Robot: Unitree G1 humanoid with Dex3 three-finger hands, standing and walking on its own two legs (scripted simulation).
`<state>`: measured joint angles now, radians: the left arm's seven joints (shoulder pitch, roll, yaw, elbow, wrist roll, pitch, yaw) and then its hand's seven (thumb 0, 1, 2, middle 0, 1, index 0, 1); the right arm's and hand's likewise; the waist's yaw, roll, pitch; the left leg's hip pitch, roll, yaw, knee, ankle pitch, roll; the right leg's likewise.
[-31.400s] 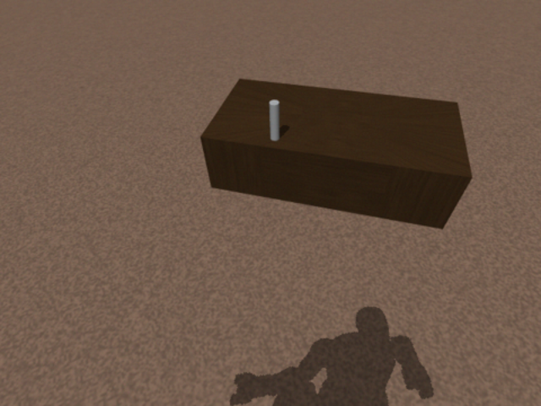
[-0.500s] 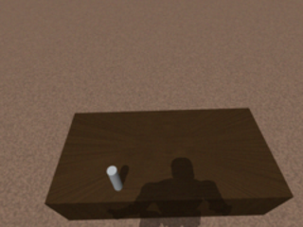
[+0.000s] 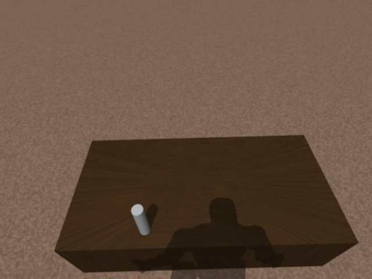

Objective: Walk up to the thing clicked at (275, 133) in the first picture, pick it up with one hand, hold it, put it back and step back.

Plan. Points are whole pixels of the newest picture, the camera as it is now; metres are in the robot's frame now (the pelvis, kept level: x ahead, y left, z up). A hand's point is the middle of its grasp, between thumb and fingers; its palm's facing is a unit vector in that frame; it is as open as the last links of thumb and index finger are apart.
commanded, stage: stand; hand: left
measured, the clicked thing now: (141, 220) +0.41 +0.18 -0.36
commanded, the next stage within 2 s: step back in 0.44 s
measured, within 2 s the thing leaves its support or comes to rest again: neither
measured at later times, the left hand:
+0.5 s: hand out of the picture +0.07 +0.26 -0.16, palm faces -0.02 -0.94 -0.35, open 7.4 cm
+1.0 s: hand out of the picture +0.00 +0.26 -0.17, palm faces +0.04 -0.91 -0.40, open 7.4 cm
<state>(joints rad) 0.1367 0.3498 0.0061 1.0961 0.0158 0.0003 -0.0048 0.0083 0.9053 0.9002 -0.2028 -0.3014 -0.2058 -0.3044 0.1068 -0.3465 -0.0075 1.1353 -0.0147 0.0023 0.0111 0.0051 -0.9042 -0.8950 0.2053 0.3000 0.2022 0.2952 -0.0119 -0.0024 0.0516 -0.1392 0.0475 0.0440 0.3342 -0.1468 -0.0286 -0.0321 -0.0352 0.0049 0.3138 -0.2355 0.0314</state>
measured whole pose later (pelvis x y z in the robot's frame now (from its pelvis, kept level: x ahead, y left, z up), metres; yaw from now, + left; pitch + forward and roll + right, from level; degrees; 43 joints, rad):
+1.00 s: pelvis -0.10 -0.01 -0.03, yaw +4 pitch -1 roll +0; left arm 0.10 0.37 0.06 0.82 0.02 0.04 0.01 0.01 0.90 0.90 -0.21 -0.30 -0.21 -0.30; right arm 0.13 -0.41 -0.04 0.95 -0.02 0.06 0.00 0.00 -0.91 -0.90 0.20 0.30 0.20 0.29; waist 0.01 0.02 0.19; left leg -0.30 -0.04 -0.05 0.77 -0.48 0.00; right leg -0.38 -0.06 -0.05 0.65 -0.26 0.00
